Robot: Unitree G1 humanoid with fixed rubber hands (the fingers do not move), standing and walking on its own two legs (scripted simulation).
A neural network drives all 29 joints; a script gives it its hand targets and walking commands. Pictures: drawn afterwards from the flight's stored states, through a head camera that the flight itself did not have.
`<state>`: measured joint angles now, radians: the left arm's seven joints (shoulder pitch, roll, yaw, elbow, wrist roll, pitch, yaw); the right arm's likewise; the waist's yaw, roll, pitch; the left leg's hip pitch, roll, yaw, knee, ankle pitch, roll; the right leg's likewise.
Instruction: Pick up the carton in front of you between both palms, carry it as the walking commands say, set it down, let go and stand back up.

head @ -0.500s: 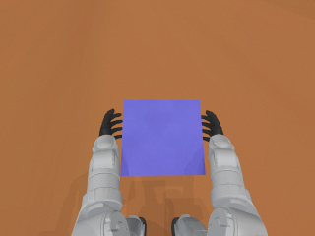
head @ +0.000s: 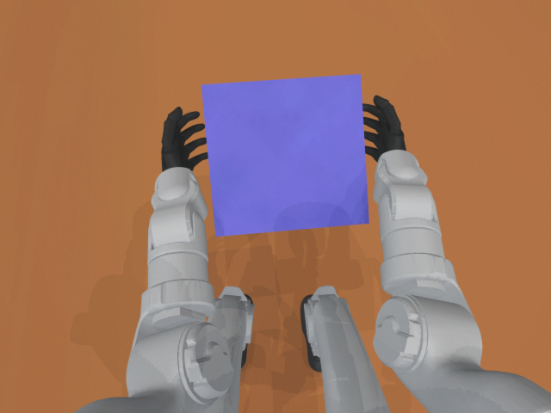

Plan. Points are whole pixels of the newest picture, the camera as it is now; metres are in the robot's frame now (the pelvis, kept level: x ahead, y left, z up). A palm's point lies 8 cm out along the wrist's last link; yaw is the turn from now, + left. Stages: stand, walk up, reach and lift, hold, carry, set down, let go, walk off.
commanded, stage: set down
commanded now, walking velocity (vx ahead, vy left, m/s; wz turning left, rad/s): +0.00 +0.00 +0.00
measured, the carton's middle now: (281, 161) +0.47 +0.00 -0.17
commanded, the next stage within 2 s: none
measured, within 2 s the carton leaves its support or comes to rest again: rests again in 1.68 s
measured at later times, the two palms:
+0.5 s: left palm (211, 177) +0.46 +0.13 -0.22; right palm (364, 159) +0.50 -0.16 -0.24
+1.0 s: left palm (227, 185) +0.49 +0.12 -0.38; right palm (350, 162) +0.54 -0.17 -0.39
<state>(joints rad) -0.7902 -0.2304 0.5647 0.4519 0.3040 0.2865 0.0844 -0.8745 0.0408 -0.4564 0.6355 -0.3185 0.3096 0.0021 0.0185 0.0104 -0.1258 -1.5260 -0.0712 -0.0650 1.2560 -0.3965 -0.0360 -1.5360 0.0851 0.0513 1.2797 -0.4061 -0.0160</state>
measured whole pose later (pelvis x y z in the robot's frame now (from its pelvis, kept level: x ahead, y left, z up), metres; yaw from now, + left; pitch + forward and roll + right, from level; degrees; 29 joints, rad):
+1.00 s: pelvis -0.03 -0.01 -0.22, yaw +4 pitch +41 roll +6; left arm -1.29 -0.06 0.53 0.68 0.07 0.22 0.25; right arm -1.53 -0.36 -0.10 1.06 -0.07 0.26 -0.04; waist 0.01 0.04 0.27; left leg -2.19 -0.15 -0.02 2.04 -0.58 -0.10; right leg -2.23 0.12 0.05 2.11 -0.59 -0.01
